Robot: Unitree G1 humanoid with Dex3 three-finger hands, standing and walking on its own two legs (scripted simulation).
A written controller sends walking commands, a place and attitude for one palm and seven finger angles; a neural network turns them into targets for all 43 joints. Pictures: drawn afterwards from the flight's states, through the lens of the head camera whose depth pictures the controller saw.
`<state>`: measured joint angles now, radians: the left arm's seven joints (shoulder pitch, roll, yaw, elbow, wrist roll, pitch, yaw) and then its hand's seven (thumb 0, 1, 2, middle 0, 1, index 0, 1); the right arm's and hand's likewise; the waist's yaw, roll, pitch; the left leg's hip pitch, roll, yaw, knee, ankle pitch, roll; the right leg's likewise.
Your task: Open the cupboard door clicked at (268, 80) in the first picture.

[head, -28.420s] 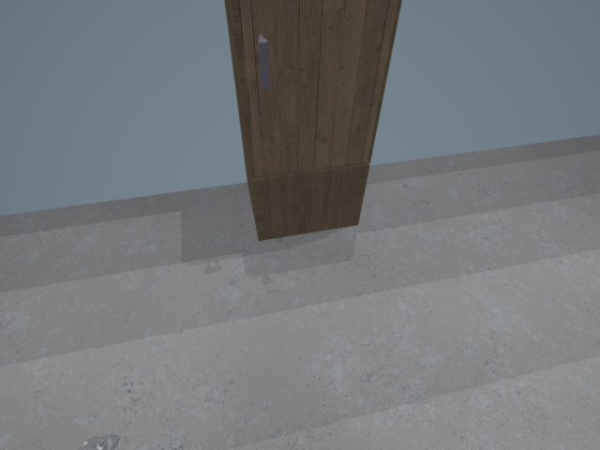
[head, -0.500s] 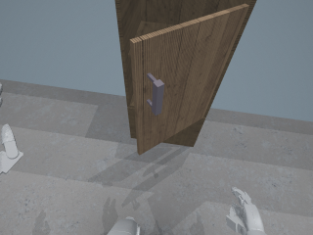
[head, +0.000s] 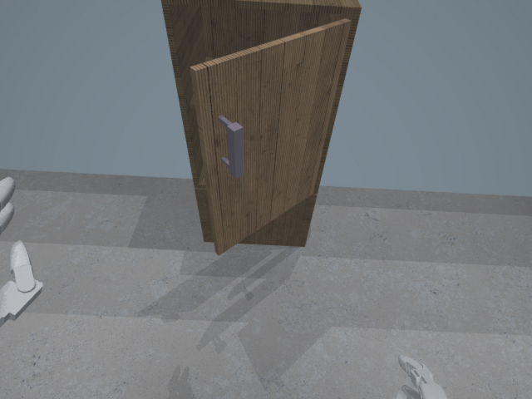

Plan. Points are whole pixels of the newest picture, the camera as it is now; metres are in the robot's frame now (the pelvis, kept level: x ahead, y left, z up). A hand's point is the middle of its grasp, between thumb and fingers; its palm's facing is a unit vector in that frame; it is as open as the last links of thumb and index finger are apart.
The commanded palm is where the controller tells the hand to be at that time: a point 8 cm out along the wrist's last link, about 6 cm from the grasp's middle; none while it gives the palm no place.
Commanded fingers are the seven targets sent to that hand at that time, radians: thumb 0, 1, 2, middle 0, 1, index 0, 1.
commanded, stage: stop stepping back and stand still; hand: left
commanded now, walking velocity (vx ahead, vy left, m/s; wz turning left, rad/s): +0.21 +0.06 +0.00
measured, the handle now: (230, 146) +0.59 +0.12 +0.04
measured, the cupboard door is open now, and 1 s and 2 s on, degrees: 42 42 42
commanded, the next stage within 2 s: let the arm hang, fingers relaxed in 0.34 s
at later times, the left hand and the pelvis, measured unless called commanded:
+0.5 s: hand (41, 313) +0.19 +0.28 +0.10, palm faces +0.33 -0.81 -0.48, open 7.5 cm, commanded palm none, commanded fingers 0.00 0.90 0.90 -0.20 -0.30 -0.20 -0.30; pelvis -0.02 +0.01 -0.01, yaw +1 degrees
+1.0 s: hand out of the picture -0.12 +0.21 -0.17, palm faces +0.09 -0.97 -0.24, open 7.3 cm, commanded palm none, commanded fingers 0.00 0.90 0.90 -0.20 -0.30 -0.20 -0.30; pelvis -0.04 +0.01 +0.00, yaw +4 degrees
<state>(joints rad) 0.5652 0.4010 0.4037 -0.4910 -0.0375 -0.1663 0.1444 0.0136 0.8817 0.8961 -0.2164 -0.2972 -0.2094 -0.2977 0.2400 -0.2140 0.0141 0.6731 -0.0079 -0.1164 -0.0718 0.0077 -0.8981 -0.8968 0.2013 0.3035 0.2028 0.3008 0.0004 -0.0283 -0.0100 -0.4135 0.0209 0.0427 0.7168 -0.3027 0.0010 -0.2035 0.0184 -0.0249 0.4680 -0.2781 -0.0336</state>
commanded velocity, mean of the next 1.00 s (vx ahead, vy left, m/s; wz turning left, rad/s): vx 0.01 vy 0.00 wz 0.00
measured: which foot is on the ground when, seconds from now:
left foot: up 0.00-0.04, down 0.06-1.00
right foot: down 0.00-1.00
